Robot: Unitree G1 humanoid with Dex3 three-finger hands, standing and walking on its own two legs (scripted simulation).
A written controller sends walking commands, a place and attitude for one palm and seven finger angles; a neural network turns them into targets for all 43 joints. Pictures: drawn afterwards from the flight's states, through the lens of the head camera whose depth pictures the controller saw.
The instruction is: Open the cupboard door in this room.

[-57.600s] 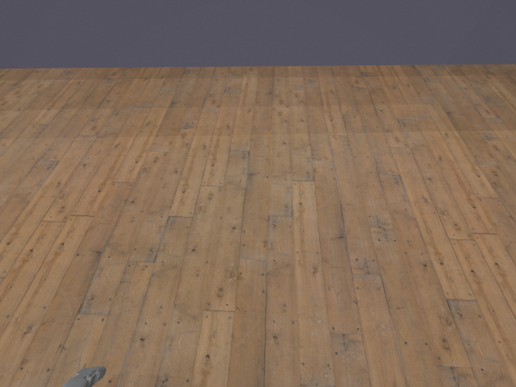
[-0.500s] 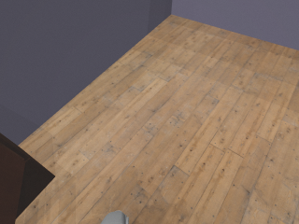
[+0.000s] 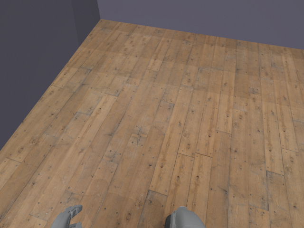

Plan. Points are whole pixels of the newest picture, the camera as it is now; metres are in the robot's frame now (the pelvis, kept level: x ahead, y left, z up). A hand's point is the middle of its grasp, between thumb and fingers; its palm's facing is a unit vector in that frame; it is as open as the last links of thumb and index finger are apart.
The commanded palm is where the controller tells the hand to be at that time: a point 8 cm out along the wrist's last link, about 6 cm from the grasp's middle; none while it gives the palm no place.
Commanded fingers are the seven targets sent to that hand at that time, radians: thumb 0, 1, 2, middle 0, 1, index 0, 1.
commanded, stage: walk to a spot facing it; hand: left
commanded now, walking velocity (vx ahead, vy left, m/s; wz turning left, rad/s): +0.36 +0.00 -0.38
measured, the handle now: out of the picture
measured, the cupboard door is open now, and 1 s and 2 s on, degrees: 47 47 47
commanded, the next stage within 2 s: turn to face it in 0.78 s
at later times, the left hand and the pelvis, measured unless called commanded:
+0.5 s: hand (106, 191) +0.24 +0.15 -0.17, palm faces -0.04 -0.98 -0.20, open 7.3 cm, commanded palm none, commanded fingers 0.00 0.90 0.90 -0.20 -0.30 -0.20 -0.30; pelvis +0.25 -0.04 +0.00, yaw -8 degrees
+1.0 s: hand (140, 100) +0.63 +0.06 -0.17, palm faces -0.29 -0.92 -0.24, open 7.4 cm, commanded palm none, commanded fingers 0.00 0.90 0.90 -0.20 -0.30 -0.20 -0.30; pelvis +0.46 -0.11 -0.02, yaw -17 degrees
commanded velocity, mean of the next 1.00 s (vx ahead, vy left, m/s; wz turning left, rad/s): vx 0.28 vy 0.00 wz -0.17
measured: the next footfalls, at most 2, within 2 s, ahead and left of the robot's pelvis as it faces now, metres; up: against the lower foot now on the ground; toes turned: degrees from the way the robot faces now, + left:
right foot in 0.08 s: +0.18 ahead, -0.11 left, +0.00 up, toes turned -8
left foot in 0.56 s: +0.44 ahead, +0.07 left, +0.00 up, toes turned -3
